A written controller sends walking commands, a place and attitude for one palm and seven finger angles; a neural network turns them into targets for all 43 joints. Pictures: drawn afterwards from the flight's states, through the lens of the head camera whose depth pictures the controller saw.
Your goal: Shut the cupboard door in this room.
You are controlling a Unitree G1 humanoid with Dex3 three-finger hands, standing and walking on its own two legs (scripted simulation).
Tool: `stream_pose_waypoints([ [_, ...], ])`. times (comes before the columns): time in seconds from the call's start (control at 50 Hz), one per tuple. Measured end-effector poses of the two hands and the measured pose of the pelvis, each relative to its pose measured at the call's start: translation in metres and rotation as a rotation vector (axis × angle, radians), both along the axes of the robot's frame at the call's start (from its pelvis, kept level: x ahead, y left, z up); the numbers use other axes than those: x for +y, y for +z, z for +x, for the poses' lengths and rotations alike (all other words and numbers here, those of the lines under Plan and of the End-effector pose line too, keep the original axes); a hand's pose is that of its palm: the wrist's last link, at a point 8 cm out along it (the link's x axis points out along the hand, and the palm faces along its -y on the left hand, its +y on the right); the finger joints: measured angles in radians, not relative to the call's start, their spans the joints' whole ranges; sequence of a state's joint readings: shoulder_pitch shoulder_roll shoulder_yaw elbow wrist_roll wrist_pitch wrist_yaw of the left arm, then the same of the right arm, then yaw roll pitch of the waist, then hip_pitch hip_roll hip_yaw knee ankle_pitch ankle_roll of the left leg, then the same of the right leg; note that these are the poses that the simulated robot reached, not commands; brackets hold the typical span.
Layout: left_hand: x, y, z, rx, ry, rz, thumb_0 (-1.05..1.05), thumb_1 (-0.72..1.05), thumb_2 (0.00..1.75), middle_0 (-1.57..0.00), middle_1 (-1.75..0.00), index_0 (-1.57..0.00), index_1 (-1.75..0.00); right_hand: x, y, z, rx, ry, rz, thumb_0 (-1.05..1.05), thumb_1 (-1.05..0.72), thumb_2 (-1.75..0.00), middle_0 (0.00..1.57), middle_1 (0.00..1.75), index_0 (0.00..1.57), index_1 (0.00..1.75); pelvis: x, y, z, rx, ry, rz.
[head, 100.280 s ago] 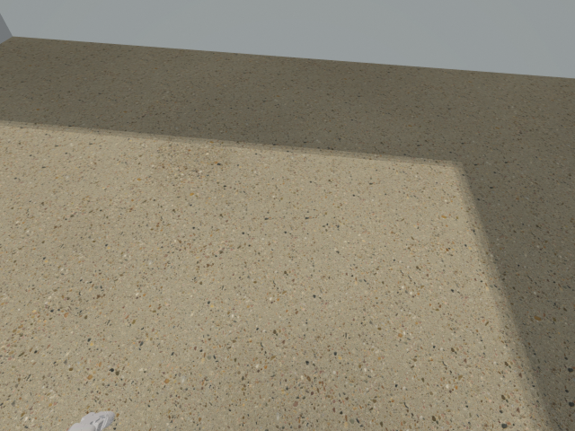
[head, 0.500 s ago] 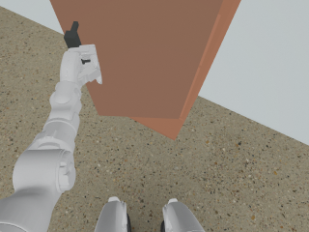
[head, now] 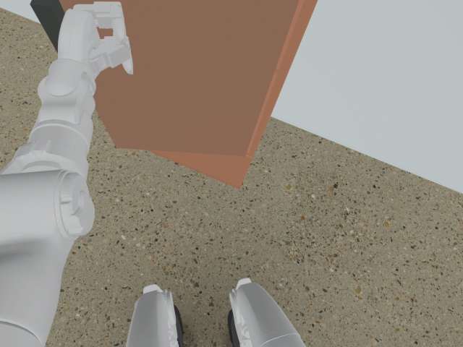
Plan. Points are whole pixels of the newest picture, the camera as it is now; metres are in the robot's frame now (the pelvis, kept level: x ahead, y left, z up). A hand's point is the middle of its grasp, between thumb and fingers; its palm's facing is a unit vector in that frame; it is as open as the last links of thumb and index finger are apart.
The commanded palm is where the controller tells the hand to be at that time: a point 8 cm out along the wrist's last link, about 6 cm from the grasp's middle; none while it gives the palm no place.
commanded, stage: push the door shut along its arc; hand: left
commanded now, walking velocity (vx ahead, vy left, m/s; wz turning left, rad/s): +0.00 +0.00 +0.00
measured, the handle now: (69, 33) +0.62 +0.16 +0.10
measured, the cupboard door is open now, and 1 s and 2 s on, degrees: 21 13 13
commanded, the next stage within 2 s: pull the fist back off the door in 0.30 s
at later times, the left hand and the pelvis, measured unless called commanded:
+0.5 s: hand (129, 20) +0.62 +0.07 +0.11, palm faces -0.08 -0.99 +0.10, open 3.0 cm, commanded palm +0.60 +0.08 +0.10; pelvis +0.00 +0.00 -0.02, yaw -1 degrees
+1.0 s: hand (137, 50) +0.57 +0.06 +0.10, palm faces +0.10 -1.00 -0.01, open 3.1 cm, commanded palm +0.53 +0.10 +0.10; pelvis +0.03 -0.01 +0.03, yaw +1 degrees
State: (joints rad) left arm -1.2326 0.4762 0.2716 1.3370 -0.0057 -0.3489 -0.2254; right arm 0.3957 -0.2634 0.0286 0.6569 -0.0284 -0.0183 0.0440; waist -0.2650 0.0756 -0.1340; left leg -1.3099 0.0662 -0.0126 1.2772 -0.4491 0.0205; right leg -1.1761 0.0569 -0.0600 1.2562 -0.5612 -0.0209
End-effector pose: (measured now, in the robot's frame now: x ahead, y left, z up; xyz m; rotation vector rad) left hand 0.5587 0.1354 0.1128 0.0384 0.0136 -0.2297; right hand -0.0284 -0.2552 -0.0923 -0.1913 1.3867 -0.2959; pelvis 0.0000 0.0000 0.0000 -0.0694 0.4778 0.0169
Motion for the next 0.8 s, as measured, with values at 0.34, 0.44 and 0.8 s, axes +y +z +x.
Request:
stream_pose_waypoints([
  [0.34, -0.009, 0.0, 0.039, 0.024, -0.061, 0.009, -0.02, 0.88, 0.92, -1.3, -1.5, -1.3, -1.5, 0.008, -0.001, -0.034, 0.12, -0.049, -0.009, 0.0, -0.91, -0.9, 0.2, 0.3, 0.21, 0.3, -0.001, -0.012, 0.004, 0.061, -0.007, -0.013],
  [0.44, -0.011, 0.0, 0.048, 0.033, -0.048, -0.034, -0.01, 0.87, 0.93, -1.3, -1.5, -1.3, -1.5, 0.007, 0.001, -0.038, 0.129, -0.046, -0.032, 0.0, -0.91, -0.9, 0.2, 0.3, 0.21, 0.3, -0.001, -0.016, 0.003, 0.078, -0.006, -0.023],
  [0.8, -0.03, -0.011, 0.021, 0.008, 0.338, -0.012, 0.01, 0.88, 0.9, -1.3, -1.5, -1.3, -1.5, 0.029, 0.008, -0.02, 0.116, -0.025, 0.137, 0.0, -0.91, -0.9, 0.2, 0.3, 0.21, 0.3, -0.005, 0.011, 0.019, 0.043, -0.012, 0.012],
])
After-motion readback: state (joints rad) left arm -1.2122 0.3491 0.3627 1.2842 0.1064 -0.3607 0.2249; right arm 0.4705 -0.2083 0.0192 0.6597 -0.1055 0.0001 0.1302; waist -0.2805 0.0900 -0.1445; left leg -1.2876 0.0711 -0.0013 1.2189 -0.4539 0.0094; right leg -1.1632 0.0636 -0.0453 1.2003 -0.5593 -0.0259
